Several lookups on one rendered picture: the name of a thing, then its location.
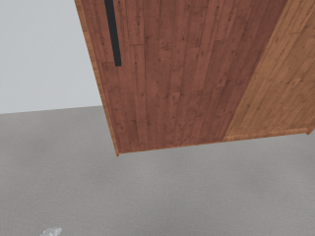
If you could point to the wardrobe door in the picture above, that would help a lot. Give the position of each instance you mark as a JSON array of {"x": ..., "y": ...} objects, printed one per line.
[
  {"x": 185, "y": 66},
  {"x": 281, "y": 93}
]

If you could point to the handle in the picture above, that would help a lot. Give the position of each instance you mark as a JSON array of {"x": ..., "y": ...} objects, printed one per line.
[{"x": 109, "y": 8}]

